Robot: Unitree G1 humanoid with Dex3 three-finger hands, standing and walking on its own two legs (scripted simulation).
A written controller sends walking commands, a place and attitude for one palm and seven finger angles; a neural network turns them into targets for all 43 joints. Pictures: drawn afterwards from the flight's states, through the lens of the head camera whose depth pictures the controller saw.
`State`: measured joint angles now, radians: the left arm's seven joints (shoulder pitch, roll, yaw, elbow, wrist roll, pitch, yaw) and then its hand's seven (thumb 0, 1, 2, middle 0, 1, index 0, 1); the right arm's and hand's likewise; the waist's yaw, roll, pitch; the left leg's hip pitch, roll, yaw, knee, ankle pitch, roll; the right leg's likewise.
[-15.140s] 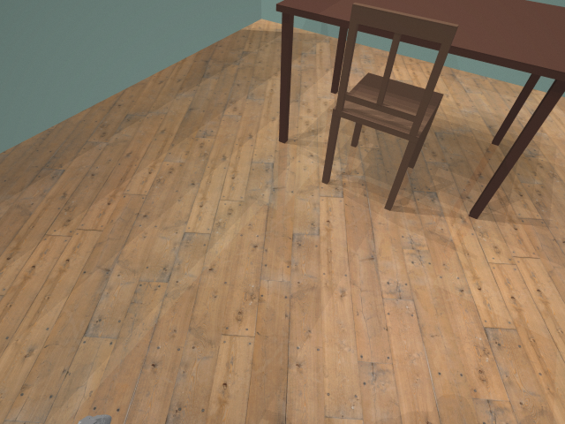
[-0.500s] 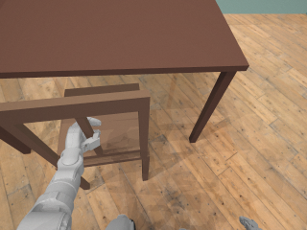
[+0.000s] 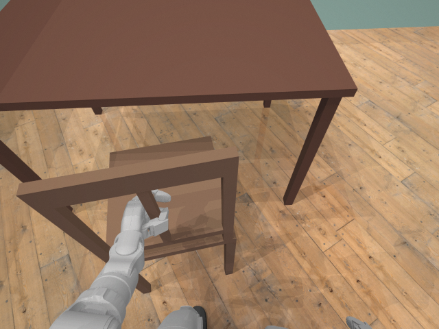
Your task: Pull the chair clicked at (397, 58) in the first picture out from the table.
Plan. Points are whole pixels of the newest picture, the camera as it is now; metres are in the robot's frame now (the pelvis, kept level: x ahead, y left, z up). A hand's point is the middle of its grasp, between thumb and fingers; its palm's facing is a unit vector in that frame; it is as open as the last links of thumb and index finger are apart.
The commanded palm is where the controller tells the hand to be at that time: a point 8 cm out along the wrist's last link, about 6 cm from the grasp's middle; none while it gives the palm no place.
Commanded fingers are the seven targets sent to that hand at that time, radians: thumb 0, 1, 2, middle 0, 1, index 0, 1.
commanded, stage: step backward, pulling the chair out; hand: left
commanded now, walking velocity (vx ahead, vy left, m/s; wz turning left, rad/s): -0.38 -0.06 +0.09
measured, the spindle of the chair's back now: (156, 217) +0.35 +0.16 -0.09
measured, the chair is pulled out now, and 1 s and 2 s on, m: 0.17 0.22 0.43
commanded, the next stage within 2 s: none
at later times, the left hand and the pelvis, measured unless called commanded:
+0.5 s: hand (163, 222) +0.33 +0.14 -0.06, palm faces +0.06 -0.98 -0.16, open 5.4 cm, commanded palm +0.32 +0.19 -0.06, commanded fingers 0.00 0.90 0.90 -0.50 -1.45 -0.50 -1.45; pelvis -0.01 +0.00 +0.00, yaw +3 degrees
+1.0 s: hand (161, 244) +0.28 +0.13 -0.06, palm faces +0.03 -0.99 -0.16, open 5.3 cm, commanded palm +0.26 +0.18 -0.06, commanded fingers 0.00 0.90 0.90 -0.50 -1.45 -0.50 -1.45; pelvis -0.08 +0.00 +0.00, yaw +3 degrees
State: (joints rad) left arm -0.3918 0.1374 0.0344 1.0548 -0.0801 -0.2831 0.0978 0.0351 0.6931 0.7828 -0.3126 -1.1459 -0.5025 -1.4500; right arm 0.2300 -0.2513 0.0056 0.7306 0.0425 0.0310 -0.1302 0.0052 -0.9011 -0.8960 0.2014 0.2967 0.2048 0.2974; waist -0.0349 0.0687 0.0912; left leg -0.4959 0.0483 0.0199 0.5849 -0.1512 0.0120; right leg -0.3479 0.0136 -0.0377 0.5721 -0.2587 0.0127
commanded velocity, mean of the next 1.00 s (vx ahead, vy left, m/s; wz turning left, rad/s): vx -0.38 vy -0.01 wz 0.06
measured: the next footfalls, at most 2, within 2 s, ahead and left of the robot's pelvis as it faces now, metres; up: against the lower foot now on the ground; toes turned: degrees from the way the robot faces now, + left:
left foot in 0.48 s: +0.05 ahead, +0.12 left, +0.00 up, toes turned +0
left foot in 0.94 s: -0.03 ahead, +0.13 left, +0.00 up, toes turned +1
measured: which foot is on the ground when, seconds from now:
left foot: down 0.00-0.32, up 0.34-0.46, down 0.48-0.78, up 0.80-0.92, down 0.94-1.00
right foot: down 0.00-1.00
